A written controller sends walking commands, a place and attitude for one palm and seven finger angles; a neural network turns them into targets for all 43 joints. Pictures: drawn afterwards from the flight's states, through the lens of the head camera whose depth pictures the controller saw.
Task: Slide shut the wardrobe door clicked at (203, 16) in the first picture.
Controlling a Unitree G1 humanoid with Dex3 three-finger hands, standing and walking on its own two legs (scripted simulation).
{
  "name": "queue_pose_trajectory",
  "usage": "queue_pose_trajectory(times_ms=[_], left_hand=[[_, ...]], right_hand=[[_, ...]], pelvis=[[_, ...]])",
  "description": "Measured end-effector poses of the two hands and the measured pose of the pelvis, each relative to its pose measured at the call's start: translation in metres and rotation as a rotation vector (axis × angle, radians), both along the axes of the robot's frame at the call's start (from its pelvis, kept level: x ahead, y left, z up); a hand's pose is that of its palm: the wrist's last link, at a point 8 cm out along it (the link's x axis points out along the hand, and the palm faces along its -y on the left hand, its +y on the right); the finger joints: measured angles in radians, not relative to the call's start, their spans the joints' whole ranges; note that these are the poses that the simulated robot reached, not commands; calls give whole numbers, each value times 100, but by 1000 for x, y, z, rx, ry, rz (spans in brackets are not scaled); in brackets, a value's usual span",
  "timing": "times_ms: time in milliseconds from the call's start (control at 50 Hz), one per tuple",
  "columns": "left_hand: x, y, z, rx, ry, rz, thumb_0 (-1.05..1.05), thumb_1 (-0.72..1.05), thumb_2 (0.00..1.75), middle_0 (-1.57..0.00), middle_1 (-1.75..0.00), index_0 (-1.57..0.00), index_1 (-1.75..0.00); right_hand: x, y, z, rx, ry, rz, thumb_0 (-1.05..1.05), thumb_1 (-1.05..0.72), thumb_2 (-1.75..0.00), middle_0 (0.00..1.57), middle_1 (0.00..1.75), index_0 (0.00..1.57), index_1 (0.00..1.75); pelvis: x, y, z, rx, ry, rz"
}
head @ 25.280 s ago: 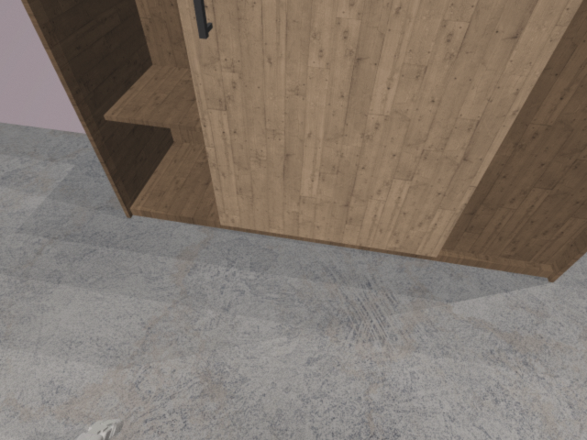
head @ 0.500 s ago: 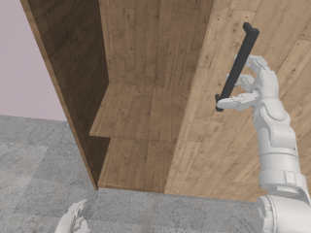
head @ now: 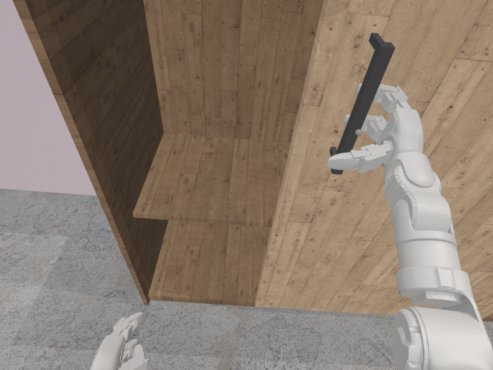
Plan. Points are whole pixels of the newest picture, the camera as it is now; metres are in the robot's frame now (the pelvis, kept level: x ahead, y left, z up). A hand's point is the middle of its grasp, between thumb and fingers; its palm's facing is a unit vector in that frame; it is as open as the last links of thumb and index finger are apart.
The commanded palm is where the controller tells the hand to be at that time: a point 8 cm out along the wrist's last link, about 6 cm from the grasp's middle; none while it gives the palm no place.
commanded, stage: slide the fingers in behind the handle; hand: right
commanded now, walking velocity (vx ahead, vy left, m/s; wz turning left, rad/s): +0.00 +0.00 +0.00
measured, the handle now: (354, 111) +0.49 -0.15 +0.21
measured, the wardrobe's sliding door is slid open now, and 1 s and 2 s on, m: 0.43 0.43 0.43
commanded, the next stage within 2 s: grip the handle and tug to test in 0.30 s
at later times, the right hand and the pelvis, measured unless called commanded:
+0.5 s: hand (357, 133) +0.41 -0.13 +0.22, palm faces +0.05 +1.00 -0.02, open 14.5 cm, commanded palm +0.39 -0.17 +0.21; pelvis +0.01 +0.00 +0.00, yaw +0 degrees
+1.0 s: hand (357, 130) +0.42 -0.14 +0.22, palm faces +0.06 +1.00 -0.02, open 7.8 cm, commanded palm +0.39 -0.17 +0.21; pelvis +0.01 +0.00 +0.00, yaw +0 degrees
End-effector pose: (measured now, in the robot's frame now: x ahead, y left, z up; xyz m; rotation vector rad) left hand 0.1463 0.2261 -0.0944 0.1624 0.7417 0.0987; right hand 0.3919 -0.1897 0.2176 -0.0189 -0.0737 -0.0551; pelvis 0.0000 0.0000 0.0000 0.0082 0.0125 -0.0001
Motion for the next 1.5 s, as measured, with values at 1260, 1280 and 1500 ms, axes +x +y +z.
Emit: queue_pose_trajectory(times_ms=[1260,1280,1500], left_hand=[[21,-7,0,1,19,-23,1,91,90,-20,-30,-20,-30],[21,-7,0,1,18,-23,1,91,90,-20,-30,-20,-30],[12,-8,0,-6,19,-14,1,91,90,-20,-30,-20,-30]], right_hand=[[6,1,1,5,4,12,0,-60,-81,31,133,22,132],[6,0,1,5,5,12,0,-59,-81,31,133,23,132],[6,2,1,4,7,2,0,-60,-82,30,134,22,132]], pelvis=[[11,-2,-1,5,10,-6],[11,-3,-1,5,11,-7],[5,-3,-1,2,9,-4]])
